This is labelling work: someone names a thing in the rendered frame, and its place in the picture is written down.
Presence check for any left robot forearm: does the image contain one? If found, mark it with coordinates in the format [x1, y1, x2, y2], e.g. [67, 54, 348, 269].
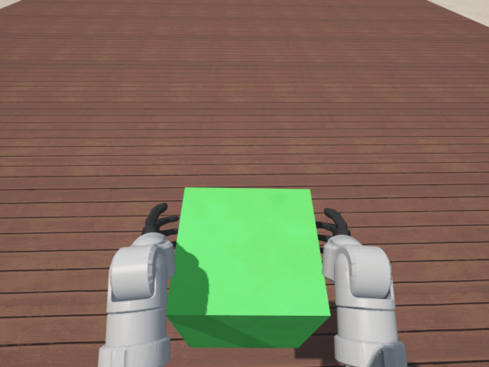
[98, 232, 176, 367]

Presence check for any left robot hand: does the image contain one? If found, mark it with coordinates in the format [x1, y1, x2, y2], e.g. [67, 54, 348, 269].
[141, 203, 179, 247]

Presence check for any right robot forearm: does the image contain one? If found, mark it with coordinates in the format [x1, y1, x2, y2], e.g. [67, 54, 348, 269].
[322, 235, 407, 367]

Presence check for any right robot hand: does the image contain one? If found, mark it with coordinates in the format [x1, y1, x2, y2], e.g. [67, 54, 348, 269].
[316, 208, 351, 254]

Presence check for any carton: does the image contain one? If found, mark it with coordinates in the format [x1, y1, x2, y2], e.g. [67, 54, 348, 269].
[166, 187, 331, 348]

